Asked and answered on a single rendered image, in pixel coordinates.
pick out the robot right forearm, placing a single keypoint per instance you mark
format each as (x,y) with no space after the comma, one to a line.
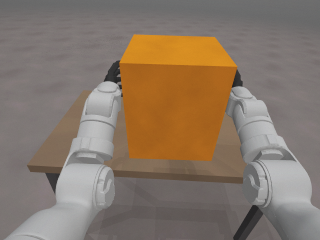
(258,137)

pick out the robot left forearm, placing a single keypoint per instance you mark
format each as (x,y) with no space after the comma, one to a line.
(94,141)

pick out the left robot upper arm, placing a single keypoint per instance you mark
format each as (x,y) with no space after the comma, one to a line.
(83,190)

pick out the robot left hand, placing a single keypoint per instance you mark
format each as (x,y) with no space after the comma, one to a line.
(112,74)

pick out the robot right hand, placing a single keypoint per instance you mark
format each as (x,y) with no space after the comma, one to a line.
(237,80)

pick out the right robot upper arm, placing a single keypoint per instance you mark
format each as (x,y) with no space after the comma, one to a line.
(281,189)

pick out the carton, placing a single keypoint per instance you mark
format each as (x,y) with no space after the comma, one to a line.
(175,92)

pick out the table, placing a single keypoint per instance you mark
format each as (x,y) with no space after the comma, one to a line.
(226,166)

